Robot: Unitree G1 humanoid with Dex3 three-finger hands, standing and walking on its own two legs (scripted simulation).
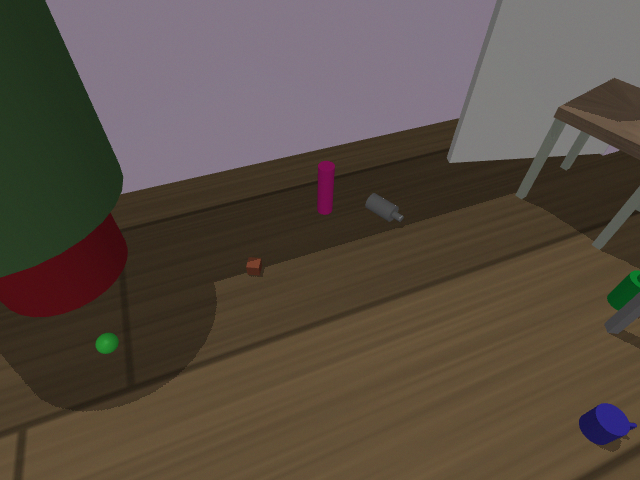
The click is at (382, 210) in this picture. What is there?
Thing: lying bottle
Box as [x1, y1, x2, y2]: [365, 193, 403, 221]
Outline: 367,199 365,206 388,221 390,221 393,218 399,221 402,219 403,216 397,212 398,207 382,197 373,193
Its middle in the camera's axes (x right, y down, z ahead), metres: +0.30 -0.11 +1.75
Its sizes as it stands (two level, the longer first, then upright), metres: 0.171 0.078 0.078
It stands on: the floor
